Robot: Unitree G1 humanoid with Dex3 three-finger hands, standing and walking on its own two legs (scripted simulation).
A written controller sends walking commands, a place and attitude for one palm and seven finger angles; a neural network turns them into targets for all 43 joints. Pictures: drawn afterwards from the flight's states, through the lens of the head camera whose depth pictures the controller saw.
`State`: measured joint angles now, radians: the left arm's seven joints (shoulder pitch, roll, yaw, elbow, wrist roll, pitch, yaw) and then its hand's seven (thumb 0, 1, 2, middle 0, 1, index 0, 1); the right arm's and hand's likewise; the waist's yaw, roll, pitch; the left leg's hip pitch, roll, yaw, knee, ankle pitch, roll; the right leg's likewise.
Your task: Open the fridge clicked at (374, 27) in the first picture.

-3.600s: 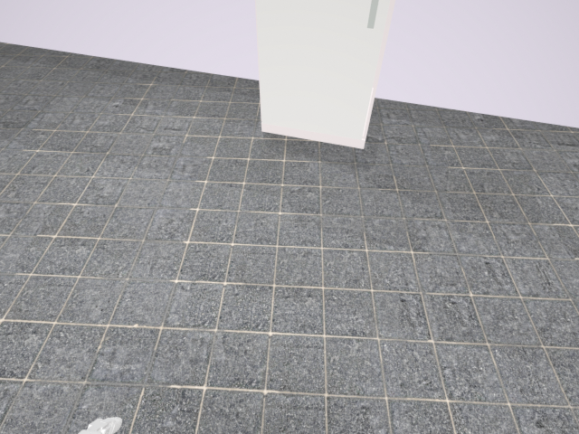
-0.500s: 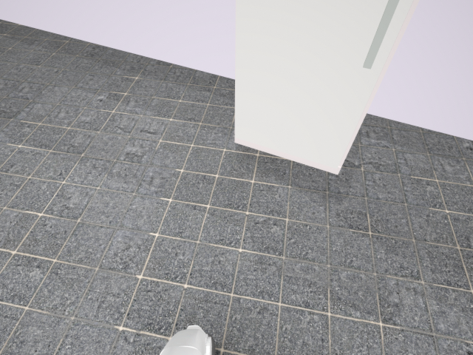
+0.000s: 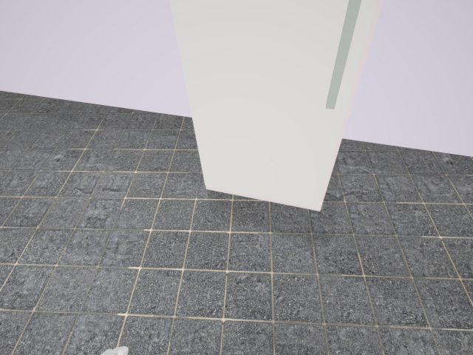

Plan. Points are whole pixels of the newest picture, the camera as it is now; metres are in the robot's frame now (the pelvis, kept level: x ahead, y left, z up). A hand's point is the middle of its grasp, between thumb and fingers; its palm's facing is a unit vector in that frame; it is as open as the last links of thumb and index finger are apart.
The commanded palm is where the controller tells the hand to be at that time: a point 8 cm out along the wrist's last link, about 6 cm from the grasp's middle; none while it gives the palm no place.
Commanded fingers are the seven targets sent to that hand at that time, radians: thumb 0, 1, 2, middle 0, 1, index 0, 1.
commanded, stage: walk to a spot facing it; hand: right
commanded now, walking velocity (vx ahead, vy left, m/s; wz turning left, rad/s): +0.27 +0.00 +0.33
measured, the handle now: (342, 53) +0.86 -0.27 +0.10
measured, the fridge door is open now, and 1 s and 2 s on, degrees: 0 0 0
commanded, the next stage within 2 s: turn to face it in 0.10 s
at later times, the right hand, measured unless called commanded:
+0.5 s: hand (311, 298) +0.27 -0.14 -0.15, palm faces -0.03 +0.98 -0.21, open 7.3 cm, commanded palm none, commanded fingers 0.00 -0.90 -0.90 0.20 0.30 0.20 0.30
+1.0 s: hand (368, 354) +0.17 -0.23 -0.15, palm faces +0.19 +0.95 -0.26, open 7.4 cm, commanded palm none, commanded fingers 0.00 -0.90 -0.90 0.20 0.30 0.20 0.30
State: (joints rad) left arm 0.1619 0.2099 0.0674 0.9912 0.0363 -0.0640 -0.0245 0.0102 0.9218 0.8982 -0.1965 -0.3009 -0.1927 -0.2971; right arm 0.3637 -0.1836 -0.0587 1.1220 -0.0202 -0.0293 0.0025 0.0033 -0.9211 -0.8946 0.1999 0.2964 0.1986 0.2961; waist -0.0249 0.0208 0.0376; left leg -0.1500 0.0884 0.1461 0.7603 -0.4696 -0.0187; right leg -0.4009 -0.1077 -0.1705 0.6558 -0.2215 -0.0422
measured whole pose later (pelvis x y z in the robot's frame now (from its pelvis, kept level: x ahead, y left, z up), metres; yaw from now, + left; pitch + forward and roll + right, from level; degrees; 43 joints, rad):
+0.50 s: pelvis +0.15 +0.03 +0.01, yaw +1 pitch -2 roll +0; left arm 0.37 0.12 0.04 1.16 0.01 0.02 0.01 0.01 0.91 0.90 -0.20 -0.30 -0.20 -0.30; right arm 0.11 -0.13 -0.03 1.02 -0.02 -0.05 -0.02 0.00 -0.92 -0.89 0.20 0.30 0.20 0.30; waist 0.05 -0.05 0.08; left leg -0.33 0.10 0.21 0.60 -0.23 0.03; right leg -0.29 -0.08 -0.11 0.94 -0.56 0.03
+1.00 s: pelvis +0.16 -0.01 +0.02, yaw -7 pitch -1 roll +1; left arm 0.19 0.18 0.04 0.99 0.02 0.01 0.01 0.01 0.90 0.90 -0.20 -0.30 -0.20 -0.30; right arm 0.23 -0.23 -0.07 1.03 -0.01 0.06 -0.03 0.01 -0.91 -0.90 0.20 0.30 0.20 0.30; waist -0.01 0.01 0.06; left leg -0.39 0.07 0.06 0.92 -0.42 -0.07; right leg -0.24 0.00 -0.10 0.44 -0.20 -0.06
